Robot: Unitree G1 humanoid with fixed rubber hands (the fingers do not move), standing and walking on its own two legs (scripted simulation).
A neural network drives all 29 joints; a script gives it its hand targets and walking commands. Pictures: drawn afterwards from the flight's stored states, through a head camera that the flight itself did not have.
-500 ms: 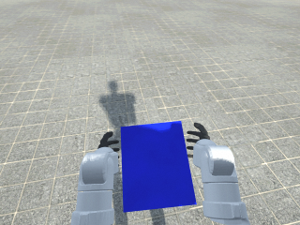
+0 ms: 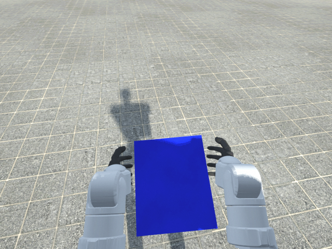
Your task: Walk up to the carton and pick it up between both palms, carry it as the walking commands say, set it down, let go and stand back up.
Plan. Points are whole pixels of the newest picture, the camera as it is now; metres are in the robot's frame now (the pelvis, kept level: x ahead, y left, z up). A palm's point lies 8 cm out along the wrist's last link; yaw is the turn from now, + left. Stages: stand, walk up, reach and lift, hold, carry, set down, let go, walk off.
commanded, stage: carry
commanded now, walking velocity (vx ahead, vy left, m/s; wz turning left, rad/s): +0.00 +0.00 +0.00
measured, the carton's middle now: (171, 185) +0.33 -0.01 -0.02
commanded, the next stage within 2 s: hold in 0.46 s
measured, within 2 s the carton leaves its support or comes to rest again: neither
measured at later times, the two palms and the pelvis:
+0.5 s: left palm (115, 176) +0.30 +0.13 +0.07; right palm (224, 169) +0.30 -0.13 +0.08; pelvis +0.00 +0.00 +0.00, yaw +2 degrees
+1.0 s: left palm (132, 190) +0.26 +0.09 +0.07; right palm (244, 179) +0.29 -0.17 +0.06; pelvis -0.03 -0.06 +0.00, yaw +18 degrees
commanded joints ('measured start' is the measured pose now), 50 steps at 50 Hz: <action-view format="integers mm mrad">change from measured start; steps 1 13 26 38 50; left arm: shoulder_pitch -571 -556 -305 -528 -817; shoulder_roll -1055 -1056 -1005 -1138 -1013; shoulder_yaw -599 -607 -291 -485 -233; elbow -120 -128 368 405 654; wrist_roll -441 -442 -36 -128 -56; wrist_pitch -64 -65 -504 -610 -659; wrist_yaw -382 -383 -381 -457 -522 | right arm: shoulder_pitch -423 -414 -190 -341 -689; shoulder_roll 1072 1069 820 932 1075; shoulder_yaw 582 590 227 341 251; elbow -10 -24 368 324 512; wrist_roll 433 436 -4 140 128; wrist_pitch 15 12 -424 -459 -469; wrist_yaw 391 392 453 495 442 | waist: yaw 1 3 -44 -158 -86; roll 23 24 81 76 -86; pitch -279 -276 -73 -62 -24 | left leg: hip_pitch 108 112 223 255 282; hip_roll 153 151 -27 -39 -111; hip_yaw -165 -164 -370 -388 -278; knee -103 -98 -131 -164 -111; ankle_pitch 226 237 516 138 -49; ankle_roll -26 -26 -60 -80 -50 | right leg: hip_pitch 113 110 296 271 190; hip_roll -74 -70 138 134 92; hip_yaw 85 83 181 116 99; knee -29 -26 -74 -99 -188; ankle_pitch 157 154 347 91 -243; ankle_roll -37 -39 -96 -29 18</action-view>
